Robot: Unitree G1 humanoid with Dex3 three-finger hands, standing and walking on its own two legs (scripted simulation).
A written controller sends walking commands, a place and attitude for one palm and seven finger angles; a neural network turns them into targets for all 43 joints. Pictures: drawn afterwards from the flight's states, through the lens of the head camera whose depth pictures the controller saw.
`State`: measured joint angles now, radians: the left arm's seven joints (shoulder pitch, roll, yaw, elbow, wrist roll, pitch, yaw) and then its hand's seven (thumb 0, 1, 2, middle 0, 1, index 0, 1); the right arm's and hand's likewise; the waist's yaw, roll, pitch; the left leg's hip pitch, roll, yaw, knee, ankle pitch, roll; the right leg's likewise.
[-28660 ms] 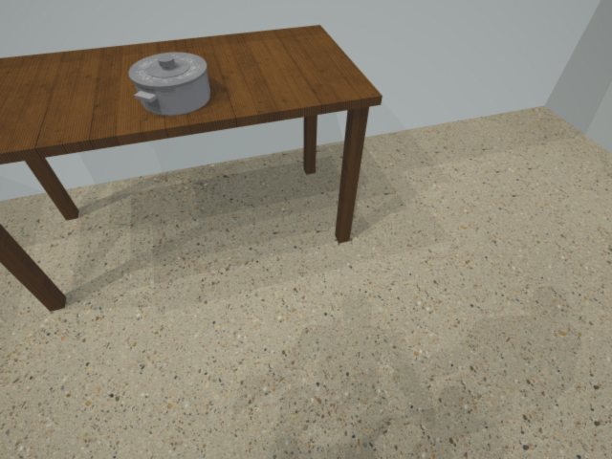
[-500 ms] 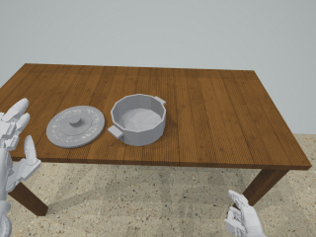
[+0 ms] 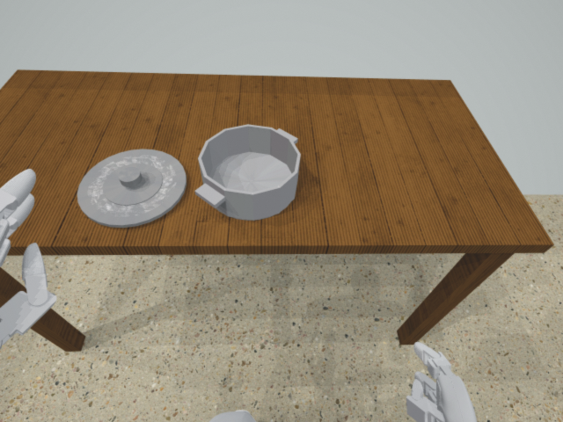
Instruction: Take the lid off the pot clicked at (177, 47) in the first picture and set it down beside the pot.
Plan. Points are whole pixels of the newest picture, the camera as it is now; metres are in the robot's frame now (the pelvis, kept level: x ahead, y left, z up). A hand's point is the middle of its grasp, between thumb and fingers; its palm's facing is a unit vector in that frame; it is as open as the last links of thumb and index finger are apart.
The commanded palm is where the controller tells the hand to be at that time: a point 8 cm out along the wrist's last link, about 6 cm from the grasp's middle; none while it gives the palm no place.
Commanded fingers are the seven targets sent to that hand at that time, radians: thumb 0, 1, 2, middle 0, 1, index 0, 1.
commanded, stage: step back with the hand held close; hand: left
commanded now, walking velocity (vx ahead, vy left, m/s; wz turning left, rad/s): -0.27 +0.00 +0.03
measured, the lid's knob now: (130, 177) +0.53 +0.34 -0.03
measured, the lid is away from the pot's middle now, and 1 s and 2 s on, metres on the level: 0.24 0.24 0.24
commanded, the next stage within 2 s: stop stepping back and stand still in 1.14 s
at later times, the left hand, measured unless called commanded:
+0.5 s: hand (56, 334) +0.16 +0.21 +0.18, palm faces +0.33 -0.83 -0.45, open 7.4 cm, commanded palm +0.09 +0.26 +0.19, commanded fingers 0.00 0.90 0.90 -0.20 -0.30 -0.20 -0.30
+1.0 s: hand (38, 373) +0.13 +0.21 +0.17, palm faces +0.28 -0.88 -0.39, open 7.4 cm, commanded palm +0.06 +0.27 +0.19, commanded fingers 0.00 0.90 0.90 -0.20 -0.30 -0.20 -0.30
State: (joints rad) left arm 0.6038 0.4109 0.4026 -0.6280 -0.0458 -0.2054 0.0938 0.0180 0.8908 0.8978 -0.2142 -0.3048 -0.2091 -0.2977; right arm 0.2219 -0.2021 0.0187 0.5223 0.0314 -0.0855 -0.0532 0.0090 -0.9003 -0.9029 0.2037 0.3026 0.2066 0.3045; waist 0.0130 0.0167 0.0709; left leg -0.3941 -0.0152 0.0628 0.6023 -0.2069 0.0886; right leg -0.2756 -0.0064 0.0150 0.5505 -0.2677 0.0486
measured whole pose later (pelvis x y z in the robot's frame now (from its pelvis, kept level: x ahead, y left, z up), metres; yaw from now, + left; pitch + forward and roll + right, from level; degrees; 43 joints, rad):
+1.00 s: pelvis -0.08 -0.01 +0.00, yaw -1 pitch +1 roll -1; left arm 0.54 0.42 0.36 -0.62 -0.03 -0.26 0.11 0.02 0.89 0.90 -0.21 -0.30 -0.21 -0.30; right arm 0.18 -0.17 0.00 0.59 0.00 -0.09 -0.05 0.01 -0.90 -0.90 0.20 0.30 0.21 0.30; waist -0.02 -0.07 0.03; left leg -0.39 -0.02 0.02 0.60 -0.22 0.05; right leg -0.37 0.03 0.06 0.67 -0.35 0.01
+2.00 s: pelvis -0.25 +0.00 +0.00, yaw +2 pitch -3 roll -1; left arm 0.59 0.41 0.34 -0.60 -0.03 -0.19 0.12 0.02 0.89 0.90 -0.21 -0.30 -0.21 -0.30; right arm 0.23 -0.17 0.03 0.63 0.01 -0.11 -0.03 0.01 -0.90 -0.90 0.21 0.30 0.21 0.30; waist 0.00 -0.02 0.01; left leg -0.38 0.02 0.00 0.81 -0.41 0.02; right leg -0.27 0.03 -0.03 0.58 -0.24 -0.04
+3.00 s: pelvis -0.18 -0.01 +0.01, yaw +4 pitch -1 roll +0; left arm 0.18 0.17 0.04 1.05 0.01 0.00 0.03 0.01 0.93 0.90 -0.20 -0.30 -0.20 -0.30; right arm 0.23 -0.15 -0.05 1.02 -0.01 0.01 -0.03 0.00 -0.92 -0.90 0.20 0.30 0.20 0.30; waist -0.02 0.00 0.07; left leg -0.20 0.03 -0.02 0.52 -0.30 -0.02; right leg -0.19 0.03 0.09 0.51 -0.31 0.00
